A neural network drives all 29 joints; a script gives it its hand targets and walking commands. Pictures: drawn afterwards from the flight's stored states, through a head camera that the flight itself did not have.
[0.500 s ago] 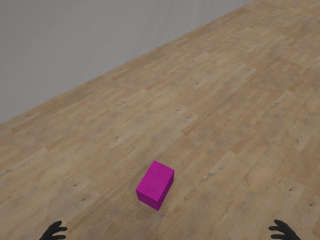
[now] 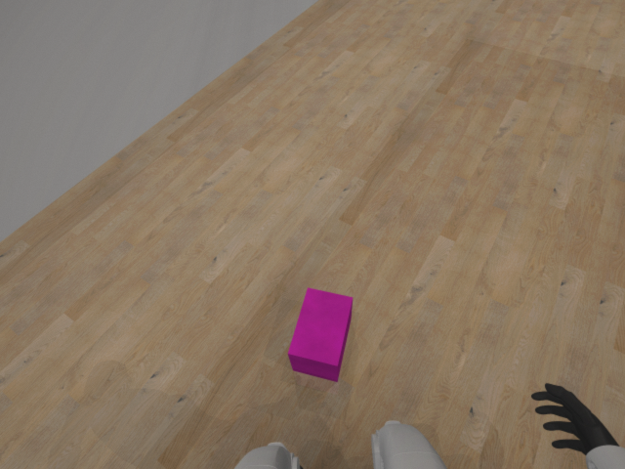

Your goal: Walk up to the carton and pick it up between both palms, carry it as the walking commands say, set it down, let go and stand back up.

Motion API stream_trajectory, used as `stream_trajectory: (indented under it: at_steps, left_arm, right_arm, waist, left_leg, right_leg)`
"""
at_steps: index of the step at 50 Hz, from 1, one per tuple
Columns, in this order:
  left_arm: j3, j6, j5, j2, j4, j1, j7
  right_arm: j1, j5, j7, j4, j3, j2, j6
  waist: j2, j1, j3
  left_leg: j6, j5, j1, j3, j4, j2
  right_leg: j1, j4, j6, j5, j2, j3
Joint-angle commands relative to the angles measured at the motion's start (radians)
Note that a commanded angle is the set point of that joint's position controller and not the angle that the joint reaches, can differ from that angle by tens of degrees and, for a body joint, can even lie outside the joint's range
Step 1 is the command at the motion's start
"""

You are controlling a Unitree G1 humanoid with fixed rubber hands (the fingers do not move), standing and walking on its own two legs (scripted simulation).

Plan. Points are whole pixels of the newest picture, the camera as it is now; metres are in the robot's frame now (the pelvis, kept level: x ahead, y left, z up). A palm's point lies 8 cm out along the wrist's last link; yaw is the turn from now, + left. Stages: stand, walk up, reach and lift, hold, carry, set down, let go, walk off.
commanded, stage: walk up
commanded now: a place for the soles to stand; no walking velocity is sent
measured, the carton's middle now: (322, 334) +0.53 +0.02 -0.67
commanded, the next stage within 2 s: stand in 1.56 s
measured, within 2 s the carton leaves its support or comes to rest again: neither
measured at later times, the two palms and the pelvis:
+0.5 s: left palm out of the picture +0.22 +0.48 -0.07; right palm out of the picture +0.06 -0.20 -0.10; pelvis +0.06 +0.15 -0.02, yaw -11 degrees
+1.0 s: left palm (48, 341) +0.31 +0.43 -0.09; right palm out of the picture +0.08 -0.21 -0.08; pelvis +0.09 +0.15 -0.01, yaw -18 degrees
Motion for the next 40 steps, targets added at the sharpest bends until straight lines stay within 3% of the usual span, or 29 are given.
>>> stream_trajectory:
  at_steps: [1, 2, 3, 4, 5, 6, 7, 8, 12, 16, 17, 18, 19, 20, 21, 22, 23, 24, 26, 29, 31, 32, 33, 34, 35, 36, 37, 38, 40]
  left_arm:
    - [0.052, -0.014, -0.007, 0.168, -0.023, 0.132, -0.006]
    - [0.052, -0.017, -0.007, 0.158, -0.017, 0.152, -0.004]
    - [0.054, -0.024, -0.004, 0.148, -0.003, 0.200, -0.001]
    - [0.068, -0.032, 0.007, 0.171, 0.005, 0.249, 0.005]
    - [0.092, -0.039, 0.025, 0.237, -0.018, 0.276, 0.018]
    - [0.114, -0.046, 0.036, 0.336, -0.070, 0.228, 0.034]
    - [0.105, -0.046, 0.024, 0.304, -0.094, 0.150, 0.039]
    - [0.098, -0.047, 0.016, 0.275, -0.093, 0.124, 0.035]
    - [0.093, -0.049, 0.022, 0.239, -0.111, 0.065, 0.010]
    - [0.075, -0.022, 0.042, 0.243, -0.137, -0.025, -0.029]
    - [0.067, -0.010, 0.040, 0.237, -0.139, -0.058, -0.036]
    - [0.053, 0.003, 0.038, 0.207, -0.136, -0.075, -0.040]
    - [0.030, 0.012, 0.030, 0.140, -0.132, -0.058, -0.036]
    - [0.005, 0.014, 0.011, 0.052, -0.151, -0.038, -0.028]
    - [0.021, 0.016, 0.015, 0.126, -0.139, -0.056, -0.022]
    - [0.030, 0.013, 0.009, 0.172, -0.110, -0.050, -0.030]
    - [0.035, 0.012, 0.003, 0.180, -0.077, -0.012, -0.044]
    - [0.038, 0.012, 0.006, 0.177, -0.051, 0.006, -0.055]
    - [0.034, 0.023, 0.013, 0.143, -0.026, -0.013, -0.084]
    - [0.037, 0.032, 0.014, 0.116, -0.027, -0.050, -0.098]
    - [0.050, 0.030, 0.028, 0.125, -0.019, -0.031, -0.099]
    - [0.063, 0.027, 0.039, 0.178, -0.033, -0.046, -0.097]
    - [0.060, 0.022, 0.036, 0.220, -0.054, -0.100, -0.099]
    - [0.052, 0.025, 0.029, 0.206, -0.050, -0.116, -0.106]
    - [0.039, 0.029, 0.024, 0.187, -0.049, -0.146, -0.105]
    - [0.025, 0.036, 0.014, 0.153, -0.045, -0.192, -0.103]
    - [0.014, 0.045, 0.005, 0.111, -0.043, -0.230, -0.104]
    - [0.011, 0.051, 0.002, 0.083, -0.040, -0.216, -0.106]
    - [0.017, 0.061, 0.002, 0.090, -0.026, -0.205, -0.103]
  right_arm:
    - [0.042, -0.017, -0.007, -0.075, -0.072, -0.226, -0.012]
    - [0.017, -0.014, -0.004, -0.086, -0.067, -0.217, -0.009]
    - [-0.029, -0.011, -0.001, -0.102, -0.057, -0.202, -0.002]
    - [-0.014, -0.011, 0.001, -0.104, -0.041, -0.159, 0.003]
    - [0.033, -0.010, -0.003, -0.109, -0.023, -0.091, 0.003]
    - [0.023, -0.022, -0.011, -0.122, -0.023, -0.119, 0.008]
    - [0.016, -0.013, -0.016, -0.100, -0.048, -0.209, 0.010]
    - [0.042, -0.007, -0.011, -0.086, -0.062, -0.232, 0.009]
    - [0.162, 0.001, 0.006, -0.032, -0.065, -0.206, 0.007]
    - [0.164, 0.033, -0.004, 0.027, -0.061, -0.181, -0.006]
    - [0.209, 0.039, -0.013, 0.052, -0.066, -0.176, -0.013]
    - [0.278, 0.039, -0.025, 0.086, -0.072, -0.181, -0.022]
    - [0.319, 0.030, -0.040, 0.099, -0.074, -0.203, -0.036]
    - [0.298, 0.016, -0.055, 0.073, -0.080, -0.298, -0.054]
    - [0.197, 0.036, -0.059, 0.037, -0.080, -0.364, -0.068]
    - [0.109, 0.047, -0.068, 0.037, -0.065, -0.342, -0.076]
    - [0.067, 0.049, -0.074, 0.047, -0.052, -0.318, -0.081]
    - [0.050, 0.045, -0.078, 0.059, -0.043, -0.302, -0.087]
    - [0.075, 0.034, -0.077, 0.093, -0.040, -0.295, -0.094]
    - [0.090, 0.046, -0.087, 0.112, -0.033, -0.285, -0.101]
    - [0.098, 0.059, -0.093, 0.113, -0.014, -0.240, -0.100]
    - [0.113, 0.067, -0.096, 0.112, -0.006, -0.202, -0.103]
    - [0.075, 0.080, -0.105, 0.109, 0.005, -0.170, -0.103]
    - [0.053, 0.086, -0.114, 0.122, -0.002, -0.199, -0.101]
    - [0.094, 0.086, -0.115, 0.144, 0.000, -0.192, -0.108]
    - [0.132, 0.080, -0.116, 0.169, 0.005, -0.180, -0.119]
    - [0.154, 0.065, -0.119, 0.185, 0.003, -0.205, -0.131]
    - [0.161, 0.054, -0.120, 0.186, -0.006, -0.268, -0.142]
    - [0.131, 0.060, -0.120, 0.176, -0.012, -0.293, -0.141]
  waist:
    - [0.181, -0.036, -0.096]
    - [0.160, -0.015, -0.097]
    - [0.124, 0.031, -0.098]
    - [0.027, 0.071, -0.120]
    - [-0.190, 0.106, -0.148]
    - [-0.198, 0.098, -0.106]
    - [-0.030, 0.052, -0.054]
    - [0.007, 0.033, -0.051]
    - [-0.144, -0.009, -0.033]
    - [-0.289, -0.017, -0.060]
    - [-0.282, -0.041, -0.076]
    - [-0.206, -0.070, -0.098]
    - [-0.070, -0.090, -0.093]
    - [0.200, -0.073, -0.096]
    - [0.119, -0.059, -0.091]
    - [0.026, -0.013, -0.039]
    - [0.038, 0.018, -0.036]
    - [0.082, 0.020, -0.043]
    - [0.168, 0.001, -0.038]
    - [0.161, 0.011, -0.081]
    - [0.127, 0.040, -0.132]
    - [-0.031, 0.042, -0.147]
    - [-0.187, 0.020, -0.137]
    - [-0.138, 0.016, -0.145]
    - [-0.121, -0.009, -0.163]
    - [-0.103, -0.038, -0.170]
    - [-0.056, -0.051, -0.165]
    - [0.062, -0.033, -0.165]
    - [0.097, -0.015, -0.132]
  left_leg:
    - [0.215, -0.196, 0.014, -0.302, -0.352, 0.235]
    - [0.209, -0.201, -0.045, -0.282, -0.328, 0.234]
    - [0.178, -0.233, -0.160, -0.226, -0.268, 0.207]
    - [0.120, -0.304, -0.316, -0.149, -0.137, 0.158]
    - [0.036, -0.342, -0.459, -0.054, 0.142, 0.068]
    - [-0.031, -0.269, -0.565, -0.106, 0.373, 0.035]
    - [-0.037, -0.206, -0.507, -0.204, 0.454, 0.085]
    - [-0.038, -0.137, -0.458, -0.200, 0.481, 0.109]
    - [-0.058, -0.030, -0.284, -0.135, 0.421, 0.100]
    - [-0.032, -0.142, -0.020, 0.020, 0.174, 0.030]
    - [-0.031, -0.086, 0.084, 0.068, 0.110, 0.001]
    - [-0.032, -0.067, 0.190, 0.082, 0.024, -0.027]
    - [-0.024, -0.156, 0.201, -0.005, -0.121, -0.007]
    - [0.067, -0.408, 0.162, -0.528, -0.384, 0.290]
    - [0.180, -0.447, 0.011, -0.763, -0.483, 0.441]
    - [0.197, -0.476, -0.039, -0.699, -0.450, 0.419]
    - [0.183, -0.497, -0.057, -0.588, -0.391, 0.371]
    - [0.159, -0.491, -0.064, -0.491, -0.358, 0.329]
    - [0.138, -0.298, -0.073, -0.366, -0.320, 0.298]
    - [0.131, -0.018, -0.044, -0.261, -0.212, 0.303]
    - [0.082, 0.084, -0.093, -0.169, -0.090, 0.268]
    - [0.024, 0.050, -0.159, -0.086, 0.020, 0.193]
    - [-0.022, -0.121, -0.174, 0.015, 0.141, 0.069]
    - [-0.017, -0.252, -0.113, -0.005, 0.153, 0.056]
    - [-0.010, -0.200, -0.035, -0.005, 0.085, 0.051]
    - [0.000, -0.075, 0.059, -0.017, -0.036, 0.060]
    - [0.023, -0.037, 0.112, -0.122, -0.146, 0.119]
    - [0.084, 0.036, 0.152, -0.298, -0.217, 0.255]
    - [0.212, 0.352, 0.165, -0.392, -0.220, 0.412]
  right_leg:
    - [0.073, -0.165, -0.006, -0.007, -0.005, -0.042]
    - [0.166, -0.261, -0.018, 0.042, -0.001, -0.041]
    - [0.320, -0.409, -0.031, 0.127, 0.004, -0.039]
    - [0.514, -0.504, -0.039, 0.137, -0.017, 0.025]
    - [0.609, -0.664, -0.089, -0.089, -0.198, 0.339]
    - [0.443, -0.814, -0.215, -0.337, -0.483, 0.821]
    - [0.358, -0.770, -0.239, -0.237, -0.459, 0.744]
    - [0.313, -0.720, -0.238, -0.162, -0.388, 0.612]
    - [0.124, -0.651, -0.175, 0.066, -0.221, 0.318]
    - [-0.058, -0.568, -0.150, -0.053, -0.114, 0.191]
    - [-0.109, -0.525, -0.140, -0.071, -0.093, 0.175]
    - [-0.157, -0.396, -0.122, -0.093, -0.056, 0.146]
    - [-0.177, -0.206, -0.095, -0.096, 0.004, 0.103]
    - [-0.300, 0.080, -0.022, -0.093, 0.120, 0.049]
    - [-0.242, 0.155, 0.004, -0.053, 0.063, 0.171]
    - [-0.214, 0.173, 0.009, 0.000, 0.023, 0.175]
    - [-0.176, 0.124, 0.011, 0.013, -0.005, 0.137]
    - [-0.126, 0.049, 0.004, 0.000, -0.019, 0.105]
    - [-0.041, -0.044, -0.005, -0.048, 0.007, 0.051]
    - [0.078, -0.227, -0.016, 0.018, 0.031, 0.010]
    - [0.246, -0.408, -0.041, 0.108, 0.053, 0.024]
    - [0.272, -0.499, -0.089, 0.135, -0.062, 0.242]
    - [0.208, -0.590, -0.174, 0.146, -0.184, 0.488]
    - [0.174, -0.570, -0.240, 0.256, -0.217, 0.473]
    - [0.144, -0.516, -0.237, 0.347, -0.203, 0.417]
    - [0.092, -0.457, -0.181, 0.395, -0.147, 0.317]
    - [0.030, -0.352, -0.103, 0.429, -0.066, 0.210]
    - [-0.023, -0.193, -0.037, 0.407, 0.006, 0.111]
    - [-0.077, -0.084, -0.006, -0.003, 0.026, 0.060]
